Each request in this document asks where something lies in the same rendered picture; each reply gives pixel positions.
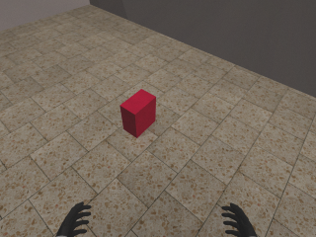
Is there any robot right hand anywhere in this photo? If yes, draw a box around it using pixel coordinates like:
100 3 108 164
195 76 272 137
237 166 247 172
221 202 258 237

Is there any carton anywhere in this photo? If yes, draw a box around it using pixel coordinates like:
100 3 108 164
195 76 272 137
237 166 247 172
119 89 156 138

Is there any robot left hand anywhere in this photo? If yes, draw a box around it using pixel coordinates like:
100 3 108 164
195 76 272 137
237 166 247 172
55 201 92 237

